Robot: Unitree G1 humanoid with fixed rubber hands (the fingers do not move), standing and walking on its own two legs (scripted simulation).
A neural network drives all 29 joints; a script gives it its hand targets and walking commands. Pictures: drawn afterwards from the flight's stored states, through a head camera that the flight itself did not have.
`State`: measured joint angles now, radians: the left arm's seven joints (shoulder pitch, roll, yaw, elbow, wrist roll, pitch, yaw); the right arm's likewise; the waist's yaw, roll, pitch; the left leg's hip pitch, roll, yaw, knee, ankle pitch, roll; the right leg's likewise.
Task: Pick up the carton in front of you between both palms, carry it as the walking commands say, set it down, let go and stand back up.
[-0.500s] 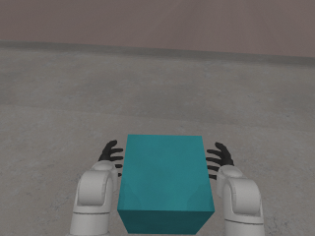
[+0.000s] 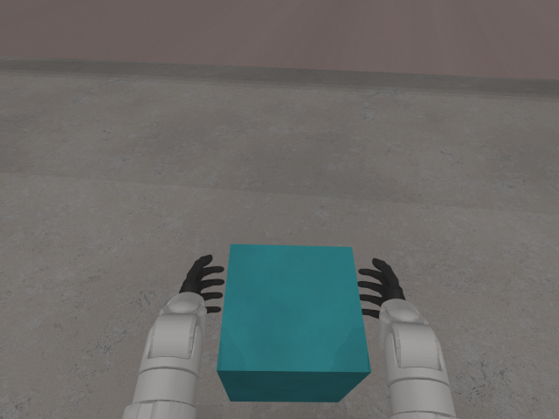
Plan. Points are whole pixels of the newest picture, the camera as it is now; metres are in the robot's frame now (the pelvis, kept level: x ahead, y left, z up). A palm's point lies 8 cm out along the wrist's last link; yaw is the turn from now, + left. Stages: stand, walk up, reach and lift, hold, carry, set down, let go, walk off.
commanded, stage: carry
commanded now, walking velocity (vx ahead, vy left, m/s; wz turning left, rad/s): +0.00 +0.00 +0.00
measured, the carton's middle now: (287, 328) +0.32 +0.00 -0.10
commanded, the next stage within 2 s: hold in 0.26 s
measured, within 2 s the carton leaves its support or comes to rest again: neither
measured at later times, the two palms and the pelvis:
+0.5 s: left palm (181, 301) +0.28 +0.16 +0.05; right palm (387, 306) +0.28 -0.14 +0.05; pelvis +0.00 +0.01 +0.01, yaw +0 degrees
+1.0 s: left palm (182, 290) +0.30 +0.16 +0.04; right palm (371, 286) +0.32 -0.13 +0.03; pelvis -0.01 +0.01 -0.01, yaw +5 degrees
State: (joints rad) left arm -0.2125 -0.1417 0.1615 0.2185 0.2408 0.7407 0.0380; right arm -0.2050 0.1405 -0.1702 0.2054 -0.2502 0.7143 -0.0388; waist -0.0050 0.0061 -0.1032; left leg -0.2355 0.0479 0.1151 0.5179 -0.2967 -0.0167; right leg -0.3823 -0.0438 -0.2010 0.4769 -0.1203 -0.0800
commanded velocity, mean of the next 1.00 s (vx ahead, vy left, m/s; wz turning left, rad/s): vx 0.00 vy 0.00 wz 0.00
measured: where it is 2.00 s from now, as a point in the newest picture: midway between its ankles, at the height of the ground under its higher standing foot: outside the picture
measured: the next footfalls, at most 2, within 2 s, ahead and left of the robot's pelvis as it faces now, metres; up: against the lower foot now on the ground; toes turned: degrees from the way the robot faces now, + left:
none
